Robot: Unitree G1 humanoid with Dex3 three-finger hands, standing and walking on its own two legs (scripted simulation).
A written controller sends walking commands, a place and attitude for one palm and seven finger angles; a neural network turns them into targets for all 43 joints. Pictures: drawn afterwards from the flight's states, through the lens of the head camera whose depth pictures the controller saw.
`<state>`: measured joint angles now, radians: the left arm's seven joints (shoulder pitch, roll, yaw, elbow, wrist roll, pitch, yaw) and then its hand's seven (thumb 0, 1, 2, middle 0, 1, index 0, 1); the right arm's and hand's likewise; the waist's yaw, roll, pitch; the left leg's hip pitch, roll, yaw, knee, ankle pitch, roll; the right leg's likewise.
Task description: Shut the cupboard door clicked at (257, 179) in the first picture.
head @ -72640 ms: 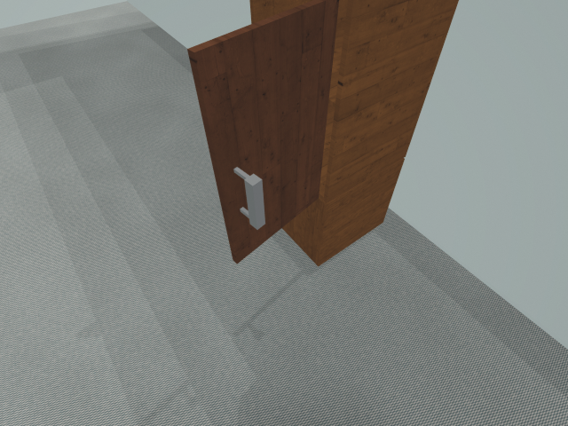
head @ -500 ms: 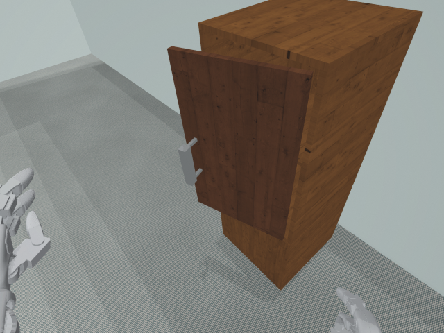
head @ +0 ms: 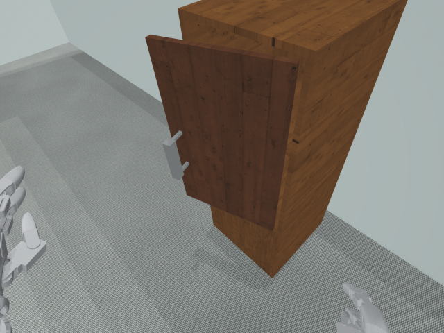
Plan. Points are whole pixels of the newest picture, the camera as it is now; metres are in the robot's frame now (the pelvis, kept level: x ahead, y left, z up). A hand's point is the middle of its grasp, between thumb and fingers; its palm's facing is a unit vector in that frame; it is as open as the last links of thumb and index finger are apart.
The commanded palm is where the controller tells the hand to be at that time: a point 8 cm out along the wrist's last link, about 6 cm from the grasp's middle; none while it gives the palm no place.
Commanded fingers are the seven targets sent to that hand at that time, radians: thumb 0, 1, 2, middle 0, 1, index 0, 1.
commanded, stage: step back with the hand held close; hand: left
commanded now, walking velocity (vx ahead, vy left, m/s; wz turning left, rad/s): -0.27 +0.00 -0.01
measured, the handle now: (178, 155) +0.61 +0.20 -0.08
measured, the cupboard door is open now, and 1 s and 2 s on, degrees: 18 18 18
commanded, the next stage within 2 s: stop stepping back and stand still in 1.14 s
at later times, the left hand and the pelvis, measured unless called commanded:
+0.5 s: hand out of the picture +0.14 +0.30 +0.14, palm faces +0.42 -0.78 -0.47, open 7.4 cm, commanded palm +0.08 +0.33 +0.18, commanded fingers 0.00 0.90 0.90 -0.20 -0.30 -0.20 -0.30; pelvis -0.06 +0.03 -0.01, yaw +0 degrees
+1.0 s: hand out of the picture +0.05 +0.29 +0.17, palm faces +0.43 -0.79 -0.44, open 7.4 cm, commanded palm -0.01 +0.33 +0.18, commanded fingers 0.00 0.90 0.90 -0.20 -0.30 -0.20 -0.30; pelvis -0.14 +0.02 -0.01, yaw +2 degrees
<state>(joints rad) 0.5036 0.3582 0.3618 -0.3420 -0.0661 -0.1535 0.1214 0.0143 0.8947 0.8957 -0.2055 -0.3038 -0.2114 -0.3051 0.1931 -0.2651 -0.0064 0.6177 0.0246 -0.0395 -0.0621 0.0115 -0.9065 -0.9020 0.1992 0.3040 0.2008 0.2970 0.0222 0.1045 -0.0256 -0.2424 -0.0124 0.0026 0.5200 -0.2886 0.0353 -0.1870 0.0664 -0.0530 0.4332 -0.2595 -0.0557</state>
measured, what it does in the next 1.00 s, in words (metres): shifts its weight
